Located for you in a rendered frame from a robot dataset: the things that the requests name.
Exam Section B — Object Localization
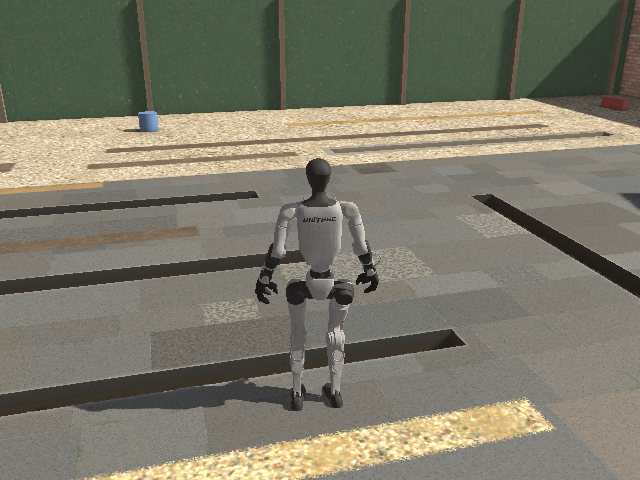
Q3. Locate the robot foot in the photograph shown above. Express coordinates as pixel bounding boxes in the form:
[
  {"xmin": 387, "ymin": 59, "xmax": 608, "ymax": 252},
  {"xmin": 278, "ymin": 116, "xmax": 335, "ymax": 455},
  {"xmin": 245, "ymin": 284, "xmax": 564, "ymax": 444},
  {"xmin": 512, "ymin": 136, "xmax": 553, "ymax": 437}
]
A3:
[
  {"xmin": 291, "ymin": 383, "xmax": 306, "ymax": 411},
  {"xmin": 323, "ymin": 383, "xmax": 343, "ymax": 408}
]

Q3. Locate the robot right hand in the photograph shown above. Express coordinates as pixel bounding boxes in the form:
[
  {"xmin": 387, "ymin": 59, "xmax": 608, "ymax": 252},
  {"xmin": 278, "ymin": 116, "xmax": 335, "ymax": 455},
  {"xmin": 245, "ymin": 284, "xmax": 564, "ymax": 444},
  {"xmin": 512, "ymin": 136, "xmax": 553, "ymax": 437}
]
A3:
[{"xmin": 356, "ymin": 272, "xmax": 379, "ymax": 293}]

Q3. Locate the robot left hand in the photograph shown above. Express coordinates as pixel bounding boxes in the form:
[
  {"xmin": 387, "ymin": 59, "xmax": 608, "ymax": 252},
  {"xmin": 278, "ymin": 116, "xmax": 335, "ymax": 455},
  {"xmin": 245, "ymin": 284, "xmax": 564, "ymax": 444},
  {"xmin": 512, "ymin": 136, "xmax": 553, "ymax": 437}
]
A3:
[{"xmin": 255, "ymin": 279, "xmax": 278, "ymax": 304}]

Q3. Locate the left robot upper arm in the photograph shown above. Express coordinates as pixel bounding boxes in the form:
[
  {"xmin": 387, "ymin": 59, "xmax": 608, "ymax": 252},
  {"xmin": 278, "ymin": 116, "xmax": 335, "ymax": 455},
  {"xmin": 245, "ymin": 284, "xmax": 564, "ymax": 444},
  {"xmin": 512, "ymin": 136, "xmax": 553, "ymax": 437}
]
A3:
[{"xmin": 271, "ymin": 202, "xmax": 298, "ymax": 259}]

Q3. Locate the right robot forearm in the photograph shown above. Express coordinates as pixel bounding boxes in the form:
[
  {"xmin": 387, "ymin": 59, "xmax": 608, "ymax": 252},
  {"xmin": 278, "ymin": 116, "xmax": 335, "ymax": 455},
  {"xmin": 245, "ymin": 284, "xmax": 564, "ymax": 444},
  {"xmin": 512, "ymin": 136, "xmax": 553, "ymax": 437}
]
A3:
[{"xmin": 358, "ymin": 240, "xmax": 376, "ymax": 276}]

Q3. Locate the right robot foot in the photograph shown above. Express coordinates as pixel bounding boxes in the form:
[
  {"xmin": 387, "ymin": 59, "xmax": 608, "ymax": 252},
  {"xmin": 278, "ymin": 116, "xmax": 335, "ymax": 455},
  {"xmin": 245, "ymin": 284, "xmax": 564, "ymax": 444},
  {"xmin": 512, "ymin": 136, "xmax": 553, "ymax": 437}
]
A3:
[{"xmin": 323, "ymin": 383, "xmax": 343, "ymax": 408}]

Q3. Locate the right robot upper arm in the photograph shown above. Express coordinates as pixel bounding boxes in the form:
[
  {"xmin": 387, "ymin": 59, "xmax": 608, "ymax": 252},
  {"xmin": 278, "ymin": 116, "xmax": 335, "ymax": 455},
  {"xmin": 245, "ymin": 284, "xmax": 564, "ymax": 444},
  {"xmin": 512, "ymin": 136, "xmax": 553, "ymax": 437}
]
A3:
[{"xmin": 340, "ymin": 201, "xmax": 369, "ymax": 256}]

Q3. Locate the left robot foot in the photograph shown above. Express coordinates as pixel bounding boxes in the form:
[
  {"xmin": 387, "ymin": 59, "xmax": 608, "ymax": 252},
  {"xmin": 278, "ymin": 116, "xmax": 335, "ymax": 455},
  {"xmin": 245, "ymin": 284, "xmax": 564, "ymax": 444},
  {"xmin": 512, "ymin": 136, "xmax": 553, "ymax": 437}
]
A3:
[{"xmin": 291, "ymin": 383, "xmax": 306, "ymax": 411}]

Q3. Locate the left robot forearm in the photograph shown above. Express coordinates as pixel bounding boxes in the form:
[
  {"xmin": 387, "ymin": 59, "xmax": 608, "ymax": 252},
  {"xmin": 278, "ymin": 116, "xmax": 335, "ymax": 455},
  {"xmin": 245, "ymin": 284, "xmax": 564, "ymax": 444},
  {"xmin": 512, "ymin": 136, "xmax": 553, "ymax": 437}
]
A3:
[{"xmin": 258, "ymin": 243, "xmax": 280, "ymax": 284}]

